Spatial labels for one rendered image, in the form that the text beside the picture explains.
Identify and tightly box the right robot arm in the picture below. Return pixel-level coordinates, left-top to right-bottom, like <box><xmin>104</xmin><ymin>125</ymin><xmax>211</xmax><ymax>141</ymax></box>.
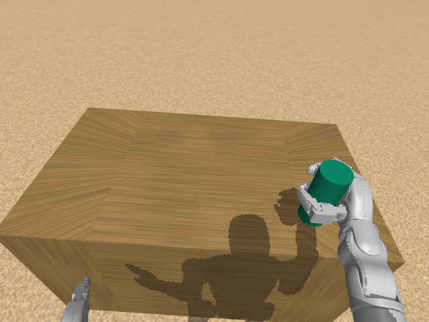
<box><xmin>337</xmin><ymin>219</ymin><xmax>407</xmax><ymax>322</ymax></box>

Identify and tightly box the can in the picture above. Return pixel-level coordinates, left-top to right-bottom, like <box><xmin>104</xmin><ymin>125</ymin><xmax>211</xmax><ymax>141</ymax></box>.
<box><xmin>298</xmin><ymin>160</ymin><xmax>354</xmax><ymax>227</ymax></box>

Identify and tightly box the right robot hand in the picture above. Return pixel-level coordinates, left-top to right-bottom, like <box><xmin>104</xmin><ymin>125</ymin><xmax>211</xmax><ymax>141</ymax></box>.
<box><xmin>296</xmin><ymin>158</ymin><xmax>373</xmax><ymax>228</ymax></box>

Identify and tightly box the left robot hand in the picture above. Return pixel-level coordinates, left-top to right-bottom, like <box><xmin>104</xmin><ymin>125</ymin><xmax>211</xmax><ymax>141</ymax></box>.
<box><xmin>60</xmin><ymin>276</ymin><xmax>90</xmax><ymax>322</ymax></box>

